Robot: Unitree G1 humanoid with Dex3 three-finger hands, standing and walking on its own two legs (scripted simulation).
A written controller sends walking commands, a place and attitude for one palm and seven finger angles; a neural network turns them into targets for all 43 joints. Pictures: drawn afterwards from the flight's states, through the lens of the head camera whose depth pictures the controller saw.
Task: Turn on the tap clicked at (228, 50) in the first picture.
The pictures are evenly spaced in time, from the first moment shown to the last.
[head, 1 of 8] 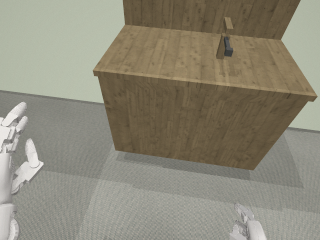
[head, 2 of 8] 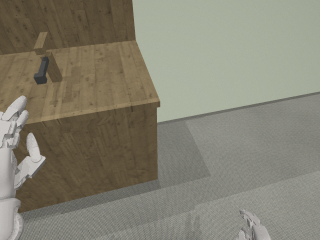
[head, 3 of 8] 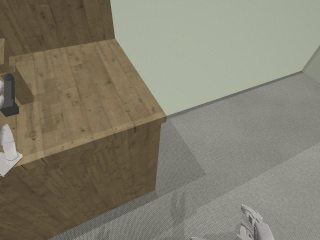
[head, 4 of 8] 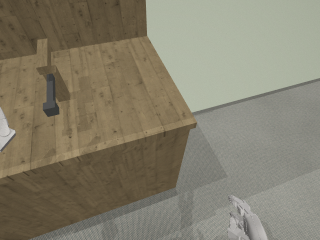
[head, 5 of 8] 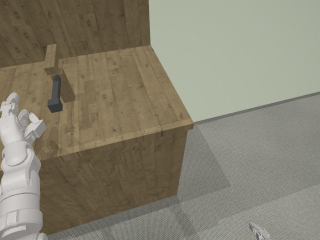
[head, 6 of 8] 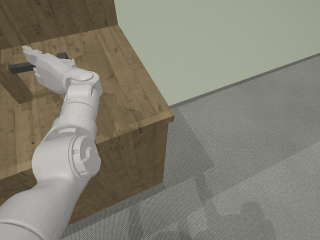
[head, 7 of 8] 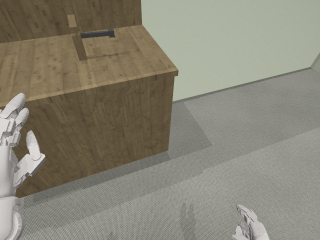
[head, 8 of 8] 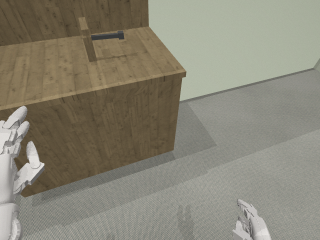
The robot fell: no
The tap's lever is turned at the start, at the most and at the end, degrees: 0 84 84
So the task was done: yes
